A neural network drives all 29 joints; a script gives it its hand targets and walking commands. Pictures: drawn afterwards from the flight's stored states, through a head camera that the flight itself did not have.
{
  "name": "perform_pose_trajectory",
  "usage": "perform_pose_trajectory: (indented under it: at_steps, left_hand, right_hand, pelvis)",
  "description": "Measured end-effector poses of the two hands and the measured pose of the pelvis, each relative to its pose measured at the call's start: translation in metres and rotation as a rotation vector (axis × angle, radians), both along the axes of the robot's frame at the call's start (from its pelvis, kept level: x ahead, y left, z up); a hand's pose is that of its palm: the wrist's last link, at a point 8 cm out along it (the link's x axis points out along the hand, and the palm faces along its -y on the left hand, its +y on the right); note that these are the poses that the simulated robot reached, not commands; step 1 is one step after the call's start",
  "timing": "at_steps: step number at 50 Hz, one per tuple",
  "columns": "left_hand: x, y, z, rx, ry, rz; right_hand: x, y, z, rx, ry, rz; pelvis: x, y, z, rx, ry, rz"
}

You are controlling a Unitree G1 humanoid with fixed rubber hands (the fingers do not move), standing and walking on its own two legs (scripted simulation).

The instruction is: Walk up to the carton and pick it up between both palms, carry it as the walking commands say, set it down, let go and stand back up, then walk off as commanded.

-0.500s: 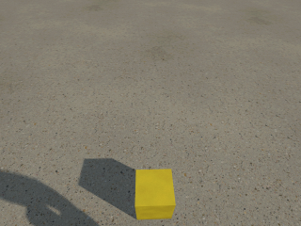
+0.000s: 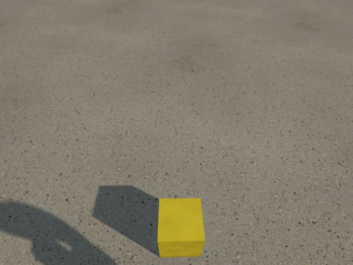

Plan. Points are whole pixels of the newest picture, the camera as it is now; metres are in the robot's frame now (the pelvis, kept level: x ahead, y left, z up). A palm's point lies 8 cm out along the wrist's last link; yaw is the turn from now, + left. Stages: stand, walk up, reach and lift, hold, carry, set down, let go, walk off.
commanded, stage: stand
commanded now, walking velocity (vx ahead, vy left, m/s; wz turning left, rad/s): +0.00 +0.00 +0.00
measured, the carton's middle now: (180, 228) +0.46 +0.00 -0.65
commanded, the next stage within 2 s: reach and lift in 0.16 s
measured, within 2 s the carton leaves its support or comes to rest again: neither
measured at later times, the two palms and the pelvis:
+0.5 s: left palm out of the picture +0.14 +0.21 -0.15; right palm out of the picture +0.15 -0.21 -0.13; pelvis +0.00 +0.00 -0.02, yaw +1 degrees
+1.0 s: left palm out of the picture +0.17 +0.20 -0.18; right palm out of the picture +0.19 -0.22 -0.17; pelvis -0.05 -0.02 -0.08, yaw +3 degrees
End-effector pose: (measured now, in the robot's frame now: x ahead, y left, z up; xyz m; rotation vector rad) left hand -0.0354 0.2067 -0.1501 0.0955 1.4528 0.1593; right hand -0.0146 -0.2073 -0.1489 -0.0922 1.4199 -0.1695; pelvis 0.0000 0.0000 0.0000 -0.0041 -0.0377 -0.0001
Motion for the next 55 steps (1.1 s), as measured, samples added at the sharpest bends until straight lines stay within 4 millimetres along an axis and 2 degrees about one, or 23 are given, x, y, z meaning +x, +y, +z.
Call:
perform_pose_trajectory:
  at_steps: [10, 12, 17, 18, 20, 22, 27, 28, 31, 35, 38, 41, 44, 49, 52, 55]
  left_hand:
    - [0.010, -0.002, -0.002, -0.006, -0.024, 0.010]
    - [0.043, 0.005, -0.001, 0.006, -0.093, -0.011]
    - [0.173, 0.033, 0.013, 0.062, -0.298, -0.035]
    - [0.190, 0.036, 0.017, 0.064, -0.296, -0.049]
    - [0.206, 0.034, 0.020, 0.065, -0.238, -0.093]
    - [0.201, 0.025, 0.016, 0.034, -0.177, -0.102]
    - [0.154, -0.005, -0.004, -0.069, -0.059, -0.046]
    - [0.151, -0.006, -0.007, -0.051, -0.069, -0.041]
    - [0.163, 0.002, -0.014, -0.024, -0.148, -0.025]
    - [0.194, 0.012, -0.023, 0.002, -0.251, -0.041]
    - [0.209, 0.009, -0.026, -0.002, -0.298, -0.052]
    - [0.211, 0.001, -0.023, -0.019, -0.335, -0.039]
    - [0.207, -0.007, -0.021, -0.024, -0.361, -0.028]
    - [0.203, -0.008, -0.029, -0.023, -0.367, -0.011]
    - [0.212, -0.002, -0.040, -0.020, -0.372, -0.003]
    - [0.232, 0.004, -0.046, -0.010, -0.397, -0.005]
  right_hand:
    - [0.003, -0.002, 0.000, -0.001, -0.008, -0.009]
    - [0.033, -0.010, 0.000, -0.007, -0.076, -0.005]
    - [0.152, -0.022, 0.015, -0.066, -0.234, 0.130]
    - [0.170, -0.022, 0.021, -0.074, -0.235, 0.138]
    - [0.189, -0.021, 0.029, -0.069, -0.205, 0.136]
    - [0.189, -0.015, 0.029, -0.038, -0.163, 0.127]
    - [0.151, 0.000, 0.011, 0.007, -0.040, 0.099]
    - [0.146, 0.001, 0.007, 0.008, -0.035, 0.094]
    - [0.147, 0.003, -0.010, 0.016, -0.073, 0.110]
    - [0.177, -0.002, -0.025, 0.010, -0.211, 0.125]
    - [0.198, -0.007, -0.025, 0.013, -0.299, 0.129]
    - [0.205, -0.010, -0.018, 0.017, -0.345, 0.127]
    - [0.203, -0.010, -0.012, 0.023, -0.361, 0.125]
    - [0.201, -0.012, -0.014, 0.021, -0.360, 0.112]
    - [0.212, -0.010, -0.023, 0.016, -0.365, 0.117]
    - [0.232, -0.006, -0.033, 0.011, -0.376, 0.130]
  pelvis:
    - [0.000, 0.000, -0.002, -0.006, 0.035, 0.006]
    - [-0.005, 0.001, -0.008, -0.009, 0.072, 0.007]
    - [-0.025, 0.000, -0.029, 0.002, 0.102, -0.002]
    - [-0.026, 0.000, -0.031, 0.002, 0.111, -0.002]
    - [-0.024, 0.001, -0.031, -0.004, 0.133, 0.008]
    - [-0.018, 0.003, -0.028, -0.007, 0.151, 0.013]
    - [0.003, 0.005, -0.024, -0.004, 0.206, 0.018]
    - [0.004, 0.006, -0.026, -0.005, 0.220, 0.021]
    - [0.002, 0.006, -0.037, -0.007, 0.278, 0.040]
    - [-0.007, 0.006, -0.054, -0.011, 0.362, 0.042]
    - [-0.014, 0.003, -0.063, -0.005, 0.396, 0.033]
    - [-0.018, -0.002, -0.066, 0.001, 0.407, 0.034]
    - [-0.025, -0.009, -0.066, 0.006, 0.389, 0.040]
    - [-0.048, -0.021, -0.072, 0.006, 0.330, 0.046]
    - [-0.065, -0.027, -0.082, 0.002, 0.304, 0.048]
    - [-0.081, -0.031, -0.093, -0.006, 0.286, 0.054]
